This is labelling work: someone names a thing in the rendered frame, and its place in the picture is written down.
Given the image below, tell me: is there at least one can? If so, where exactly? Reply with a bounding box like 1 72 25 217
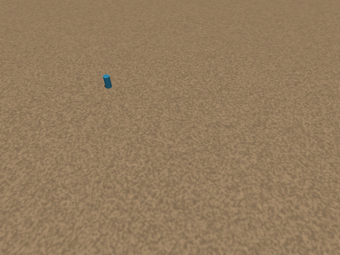
103 74 112 89

